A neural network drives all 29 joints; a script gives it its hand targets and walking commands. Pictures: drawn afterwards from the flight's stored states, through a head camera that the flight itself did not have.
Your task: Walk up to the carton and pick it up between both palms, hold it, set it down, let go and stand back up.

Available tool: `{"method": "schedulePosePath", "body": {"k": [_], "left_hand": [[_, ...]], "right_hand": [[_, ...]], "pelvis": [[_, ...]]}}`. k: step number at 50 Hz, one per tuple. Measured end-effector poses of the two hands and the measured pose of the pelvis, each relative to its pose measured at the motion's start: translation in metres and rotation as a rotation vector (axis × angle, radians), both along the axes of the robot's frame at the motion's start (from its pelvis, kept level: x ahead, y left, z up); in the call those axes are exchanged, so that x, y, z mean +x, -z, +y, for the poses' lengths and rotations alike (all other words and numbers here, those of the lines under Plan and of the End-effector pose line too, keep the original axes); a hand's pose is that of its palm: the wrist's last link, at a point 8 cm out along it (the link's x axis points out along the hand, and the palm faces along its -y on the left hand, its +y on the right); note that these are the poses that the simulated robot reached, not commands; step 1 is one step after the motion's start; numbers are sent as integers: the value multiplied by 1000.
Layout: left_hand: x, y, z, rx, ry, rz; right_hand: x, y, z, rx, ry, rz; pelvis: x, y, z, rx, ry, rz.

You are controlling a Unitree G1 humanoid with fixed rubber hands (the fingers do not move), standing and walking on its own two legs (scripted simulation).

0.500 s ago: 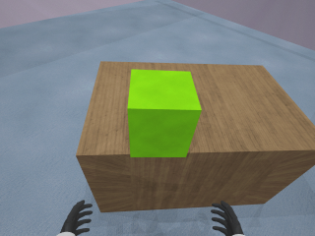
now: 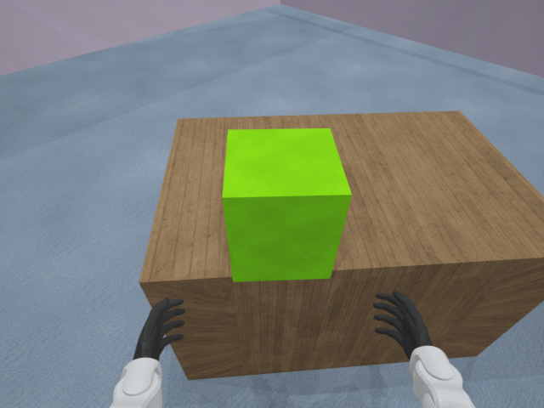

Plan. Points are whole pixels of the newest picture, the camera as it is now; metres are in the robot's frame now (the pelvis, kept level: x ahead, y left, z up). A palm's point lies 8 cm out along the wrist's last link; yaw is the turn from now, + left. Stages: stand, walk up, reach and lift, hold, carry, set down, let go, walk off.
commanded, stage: reach and lift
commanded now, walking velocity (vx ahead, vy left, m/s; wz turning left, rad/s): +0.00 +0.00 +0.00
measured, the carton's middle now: (280, 206) +0.50 +0.00 -0.01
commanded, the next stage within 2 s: none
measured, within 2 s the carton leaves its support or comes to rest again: neither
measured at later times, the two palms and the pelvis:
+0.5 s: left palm (157, 319) +0.26 +0.20 -0.03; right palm (413, 308) +0.28 -0.22 -0.03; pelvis +0.03 -0.04 +0.00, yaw +2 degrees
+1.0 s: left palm (158, 264) +0.33 +0.20 +0.02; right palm (401, 256) +0.35 -0.21 +0.03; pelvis +0.03 -0.03 +0.01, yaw +1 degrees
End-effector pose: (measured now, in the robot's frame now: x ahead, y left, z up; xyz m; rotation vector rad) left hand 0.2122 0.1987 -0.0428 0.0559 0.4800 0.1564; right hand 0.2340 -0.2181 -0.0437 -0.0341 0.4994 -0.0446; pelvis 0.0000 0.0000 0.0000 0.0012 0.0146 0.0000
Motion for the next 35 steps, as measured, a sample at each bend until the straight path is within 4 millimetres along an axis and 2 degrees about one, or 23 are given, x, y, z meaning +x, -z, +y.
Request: {"method": "schedulePosePath", "body": {"k": [9,17,24,31,35], "left_hand": [[8,6,-5,-20,-38,-78],[12,14,-2,-15,-63,-112],[43,-9,-1,-7,-53,-237],[68,-19,-2,-19,-45,-222],[76,-24,-3,-23,-37,-216]], "right_hand": [[19,-5,-8,8,3,-92],[26,1,-10,14,20,-130],[46,-17,-6,20,9,-241],[59,-21,-5,12,14,-210],[67,-32,-3,19,24,-237]], "pelvis": [[13,0,-16,5,-7,37],[23,4,-28,11,-23,72],[27,4,-36,15,-25,81],[31,0,-38,13,-23,82],[31,-2,-38,9,-18,72]]}}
